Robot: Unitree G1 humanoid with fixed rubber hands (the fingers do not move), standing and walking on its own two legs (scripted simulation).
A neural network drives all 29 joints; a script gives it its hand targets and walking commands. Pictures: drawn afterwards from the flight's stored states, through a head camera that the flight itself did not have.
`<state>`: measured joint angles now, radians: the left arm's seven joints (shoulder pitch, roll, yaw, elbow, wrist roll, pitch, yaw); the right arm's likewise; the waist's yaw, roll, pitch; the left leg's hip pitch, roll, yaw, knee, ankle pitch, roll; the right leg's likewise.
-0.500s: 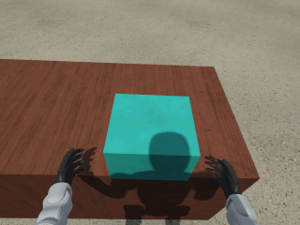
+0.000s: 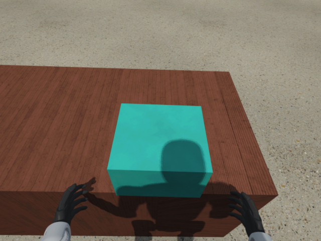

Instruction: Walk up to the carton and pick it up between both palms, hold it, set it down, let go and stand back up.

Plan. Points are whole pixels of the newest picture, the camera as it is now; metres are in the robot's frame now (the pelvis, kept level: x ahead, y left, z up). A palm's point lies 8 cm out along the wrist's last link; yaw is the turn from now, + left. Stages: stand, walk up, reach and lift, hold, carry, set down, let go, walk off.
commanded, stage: let go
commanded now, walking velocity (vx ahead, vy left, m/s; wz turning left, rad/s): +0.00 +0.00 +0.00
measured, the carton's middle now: (159, 149) +0.40 +0.01 -0.05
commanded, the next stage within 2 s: stand in 0.38 s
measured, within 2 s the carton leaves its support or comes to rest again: neither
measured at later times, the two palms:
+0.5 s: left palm (68, 227) +0.18 +0.24 -0.07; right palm (253, 236) +0.17 -0.23 -0.08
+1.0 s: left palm out of the picture +0.09 +0.26 -0.08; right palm out of the picture +0.07 -0.28 -0.09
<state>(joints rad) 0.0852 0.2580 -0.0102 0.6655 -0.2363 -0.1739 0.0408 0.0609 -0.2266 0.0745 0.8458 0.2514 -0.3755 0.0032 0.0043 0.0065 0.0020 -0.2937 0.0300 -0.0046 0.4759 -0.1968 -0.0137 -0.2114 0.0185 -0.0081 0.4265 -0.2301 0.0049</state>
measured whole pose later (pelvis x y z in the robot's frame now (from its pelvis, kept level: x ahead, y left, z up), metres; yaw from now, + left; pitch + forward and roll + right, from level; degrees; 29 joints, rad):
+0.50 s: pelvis +0.00 +0.00 +0.00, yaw +0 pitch +0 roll -1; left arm 0.13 0.24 -0.01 0.64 -0.04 -0.02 0.03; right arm 0.08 -0.23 0.05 0.85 0.01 -0.16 0.01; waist 0.00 0.01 -0.01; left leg -0.26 0.03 0.00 0.46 -0.19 -0.01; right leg -0.19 0.02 0.00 0.43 -0.23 0.00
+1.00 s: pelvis -0.03 +0.00 +0.00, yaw +0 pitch -4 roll -1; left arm 0.25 0.28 -0.01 0.70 -0.02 -0.03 0.00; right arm 0.22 -0.33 0.05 0.85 -0.01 -0.05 0.01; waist 0.00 0.01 -0.04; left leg -0.25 0.03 0.00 0.46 -0.15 -0.01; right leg -0.19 0.02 0.00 0.45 -0.20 0.00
